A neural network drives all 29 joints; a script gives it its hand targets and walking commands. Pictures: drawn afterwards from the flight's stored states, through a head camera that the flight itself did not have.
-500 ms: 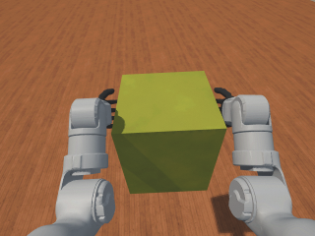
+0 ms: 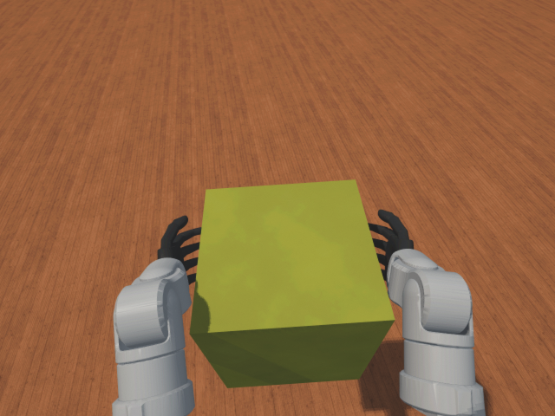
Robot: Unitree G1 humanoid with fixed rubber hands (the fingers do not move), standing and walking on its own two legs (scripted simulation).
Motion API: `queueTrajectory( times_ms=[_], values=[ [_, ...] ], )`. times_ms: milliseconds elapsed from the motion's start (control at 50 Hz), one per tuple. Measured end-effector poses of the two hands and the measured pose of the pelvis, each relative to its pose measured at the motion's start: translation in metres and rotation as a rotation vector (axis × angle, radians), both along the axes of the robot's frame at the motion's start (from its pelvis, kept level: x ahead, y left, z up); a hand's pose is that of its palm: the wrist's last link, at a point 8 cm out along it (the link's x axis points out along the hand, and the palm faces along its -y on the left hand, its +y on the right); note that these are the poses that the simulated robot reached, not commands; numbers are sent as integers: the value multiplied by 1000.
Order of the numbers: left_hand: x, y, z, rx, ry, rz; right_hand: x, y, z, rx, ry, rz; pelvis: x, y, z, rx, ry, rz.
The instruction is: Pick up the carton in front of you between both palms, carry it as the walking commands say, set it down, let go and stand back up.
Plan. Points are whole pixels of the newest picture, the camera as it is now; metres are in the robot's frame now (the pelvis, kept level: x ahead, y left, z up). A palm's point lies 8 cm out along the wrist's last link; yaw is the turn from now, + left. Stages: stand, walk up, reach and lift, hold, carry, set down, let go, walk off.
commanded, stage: carry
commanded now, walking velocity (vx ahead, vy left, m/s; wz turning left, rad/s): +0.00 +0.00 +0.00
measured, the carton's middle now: (287, 290) +0.30 +0.00 +0.02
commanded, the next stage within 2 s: hold in 1.76 s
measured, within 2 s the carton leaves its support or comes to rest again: neither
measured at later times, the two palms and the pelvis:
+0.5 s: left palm (200, 181) +0.46 +0.14 +0.10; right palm (381, 182) +0.46 -0.16 +0.09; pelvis +0.20 -0.01 +0.00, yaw +2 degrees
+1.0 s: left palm (196, 209) +0.45 +0.16 +0.04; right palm (364, 202) +0.47 -0.14 +0.03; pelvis +0.18 -0.01 +0.00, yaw +3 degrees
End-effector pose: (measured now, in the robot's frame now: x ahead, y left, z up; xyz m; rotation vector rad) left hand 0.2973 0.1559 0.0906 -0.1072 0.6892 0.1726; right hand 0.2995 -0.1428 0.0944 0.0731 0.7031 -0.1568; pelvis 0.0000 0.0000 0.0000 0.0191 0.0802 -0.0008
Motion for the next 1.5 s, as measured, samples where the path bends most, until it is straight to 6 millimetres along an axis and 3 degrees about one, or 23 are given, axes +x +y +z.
queueTrajectory(
  times_ms=[100, 220, 320, 400, 520, 680, 980, 1180, 1500],
  values=[
    [27, 6, -9, -1, 78, -33, 21, 6, -5, -47, 79, 3, 46, 11, 17, -37, -5, -12],
    [71, 4, 7, 2, 27, -44, 64, 4, 13, -61, 29, 5, 96, 9, 23, -43, -13, 4],
    [107, -4, 22, 29, -28, -25, 106, -4, 20, -41, -27, 26, 144, -2, 15, -21, -39, 12],
    [137, -13, 23, 73, -36, -29, 136, -14, 11, -2, -37, 27, 177, -9, 6, -32, -49, 22],
    [161, -15, 6, 81, 22, -26, 163, -16, -7, -11, 21, 46, 200, -14, 3, -41, -32, 44],
    [161, -6, -29, 84, 53, -6, 174, -6, -36, -56, 50, 101, 207, -16, -1, -37, -24, 53],
    [157, 0, -52, 125, 3, -50, 166, 0, -59, -102, -2, 122, 184, -7, -1, -28, -54, 53],
    [151, 7, -47, 125, -51, -38, 162, 7, -53, -96, -56, 118, 165, -2, 1, -23, -59, 54],
    [133, 16, -47, 126, -26, -32, 145, 15, -54, -98, -32, 127, 155, 5, 1, -21, -64, 60]
  ],
)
